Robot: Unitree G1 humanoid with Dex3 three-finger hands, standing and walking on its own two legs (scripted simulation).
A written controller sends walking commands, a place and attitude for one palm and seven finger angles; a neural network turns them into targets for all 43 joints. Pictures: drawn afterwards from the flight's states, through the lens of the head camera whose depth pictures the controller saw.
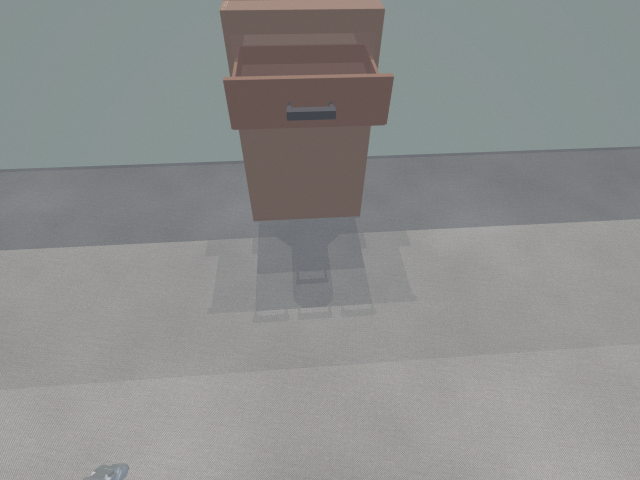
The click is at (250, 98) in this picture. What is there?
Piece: drawer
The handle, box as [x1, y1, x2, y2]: [286, 101, 335, 120]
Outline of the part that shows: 335,107 332,105 332,101 329,101 329,105 326,107 291,107 290,102 287,103 286,108 287,120 335,118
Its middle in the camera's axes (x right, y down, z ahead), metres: -0.03 -0.34 +1.03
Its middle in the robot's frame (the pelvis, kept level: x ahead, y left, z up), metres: +1.00 +0.08 -0.04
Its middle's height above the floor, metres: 0.73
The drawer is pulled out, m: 0.30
